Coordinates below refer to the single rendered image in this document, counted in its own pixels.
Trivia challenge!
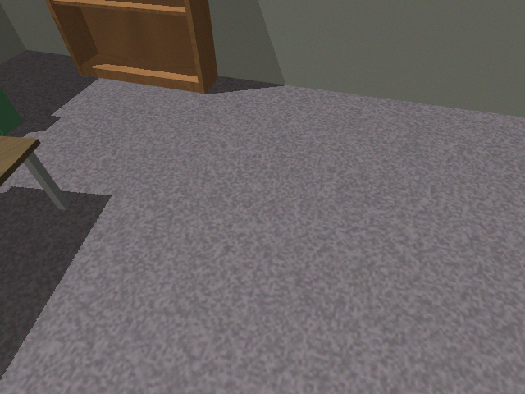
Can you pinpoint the bookshelf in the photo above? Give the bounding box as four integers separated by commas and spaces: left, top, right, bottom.
45, 0, 218, 94

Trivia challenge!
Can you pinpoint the coffee table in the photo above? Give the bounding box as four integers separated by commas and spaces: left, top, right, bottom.
0, 136, 70, 210

